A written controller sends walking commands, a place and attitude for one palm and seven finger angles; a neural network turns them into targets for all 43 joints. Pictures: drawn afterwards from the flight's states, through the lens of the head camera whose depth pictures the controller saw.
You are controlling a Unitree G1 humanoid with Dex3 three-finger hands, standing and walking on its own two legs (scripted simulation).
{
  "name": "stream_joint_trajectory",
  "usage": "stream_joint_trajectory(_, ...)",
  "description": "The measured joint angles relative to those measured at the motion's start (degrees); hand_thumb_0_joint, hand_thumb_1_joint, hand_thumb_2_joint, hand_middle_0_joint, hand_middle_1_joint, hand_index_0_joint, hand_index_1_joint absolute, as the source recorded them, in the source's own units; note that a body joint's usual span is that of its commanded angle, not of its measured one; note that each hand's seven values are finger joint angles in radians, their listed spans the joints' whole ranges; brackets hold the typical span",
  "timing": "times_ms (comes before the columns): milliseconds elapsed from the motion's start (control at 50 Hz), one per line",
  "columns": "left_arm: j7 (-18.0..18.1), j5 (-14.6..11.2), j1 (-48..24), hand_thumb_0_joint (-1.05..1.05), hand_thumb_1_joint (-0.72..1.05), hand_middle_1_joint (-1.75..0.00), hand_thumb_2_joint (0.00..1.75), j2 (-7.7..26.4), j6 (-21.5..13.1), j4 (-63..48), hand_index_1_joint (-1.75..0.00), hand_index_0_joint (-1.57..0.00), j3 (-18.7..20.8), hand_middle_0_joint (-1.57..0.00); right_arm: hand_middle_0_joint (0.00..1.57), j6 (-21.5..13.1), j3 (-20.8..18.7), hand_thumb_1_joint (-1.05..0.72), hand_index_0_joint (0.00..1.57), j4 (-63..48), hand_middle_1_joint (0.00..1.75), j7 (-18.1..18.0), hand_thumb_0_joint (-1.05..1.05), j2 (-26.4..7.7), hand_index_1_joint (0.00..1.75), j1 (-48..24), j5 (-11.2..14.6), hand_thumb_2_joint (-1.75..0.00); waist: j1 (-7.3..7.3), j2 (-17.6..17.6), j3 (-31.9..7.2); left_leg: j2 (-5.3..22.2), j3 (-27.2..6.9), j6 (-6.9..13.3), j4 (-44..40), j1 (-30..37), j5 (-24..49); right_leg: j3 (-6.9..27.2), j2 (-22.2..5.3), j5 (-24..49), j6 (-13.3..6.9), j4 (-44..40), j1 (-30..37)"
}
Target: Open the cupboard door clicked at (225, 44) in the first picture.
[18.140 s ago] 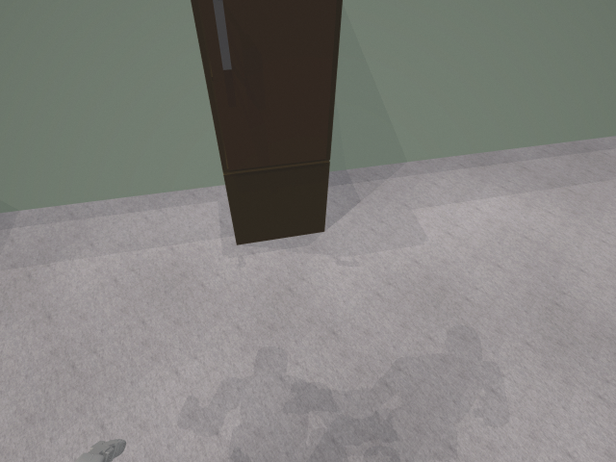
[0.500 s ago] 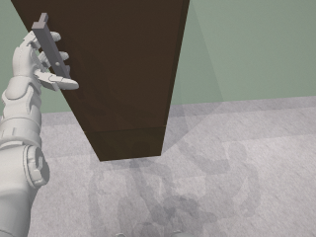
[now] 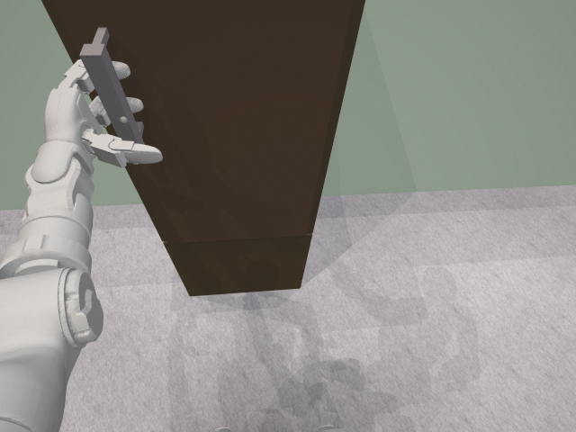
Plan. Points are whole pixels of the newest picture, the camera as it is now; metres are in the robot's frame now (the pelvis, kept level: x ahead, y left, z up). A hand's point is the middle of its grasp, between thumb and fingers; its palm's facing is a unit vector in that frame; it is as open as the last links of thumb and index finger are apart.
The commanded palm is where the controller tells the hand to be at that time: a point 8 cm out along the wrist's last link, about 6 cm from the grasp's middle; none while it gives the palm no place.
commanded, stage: close the thumb around the handle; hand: left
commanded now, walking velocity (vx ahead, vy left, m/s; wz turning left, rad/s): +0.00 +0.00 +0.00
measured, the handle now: (120, 97) +0.54 +0.20 +0.14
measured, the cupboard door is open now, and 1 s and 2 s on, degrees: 0 4 46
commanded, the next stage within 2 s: pull the door open along its arc in 0.58 s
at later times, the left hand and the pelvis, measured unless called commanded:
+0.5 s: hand (130, 121) +0.49 +0.18 +0.14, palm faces +0.03 -1.00 +0.00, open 5.8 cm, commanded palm +0.47 +0.23 +0.14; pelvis -0.01 +0.00 +0.00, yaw +0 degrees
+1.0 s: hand (132, 135) +0.47 +0.17 +0.14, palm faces +0.01 -1.00 +0.01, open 5.9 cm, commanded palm +0.41 +0.22 +0.14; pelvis +0.00 -0.01 +0.01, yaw -1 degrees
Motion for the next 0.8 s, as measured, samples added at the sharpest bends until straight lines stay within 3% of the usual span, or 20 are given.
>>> stream_joint_trajectory(160,0.7,-0.1,-0.2,-0.01,-0.16,-1.24,0.45,-0.5,0.3,-0.3,-1.25,-0.33,-1.0,-0.33,0.2,0.0,-0.2,-0.9,0.2,0.6,0.3,0.3,0.01,-0.1,0.3,0.9,-0.2,-0.9,0.12,0.4,-0.1,-0.1,0.0,0.1,0.0,-0.1,0.1,0.0,-0.1,0.1,0.1,0.0,-0.1)
stream_joint_trajectory(480,1.6,0.9,0.7,0.01,0.67,-1.32,0.81,-0.2,-0.2,0.0,-1.33,-0.38,1.1,-0.39,0.2,0.0,-0.1,-0.9,0.2,0.2,0.3,0.1,0.01,-0.1,0.3,1.1,-0.2,-0.9,-0.57,0.3,0.1,0.2,0.4,-0.2,-0.4,0.4,0.6,0.4,0.2,0.5,-0.2,0.1,0.0)
stream_joint_trajectory(800,1.4,0.4,1.4,0.01,0.72,-1.34,0.82,-0.4,-0.3,-0.6,-1.35,-0.36,0.7,-0.36,0.2,-0.3,-0.4,-0.9,0.2,0.3,0.3,-0.2,0.01,-0.5,0.3,0.9,-0.1,-0.9,-0.35,0.4,0.2,0.4,0.2,-0.6,-1.0,0.8,0.9,0.3,0.4,0.7,-0.6,-0.2,0.3)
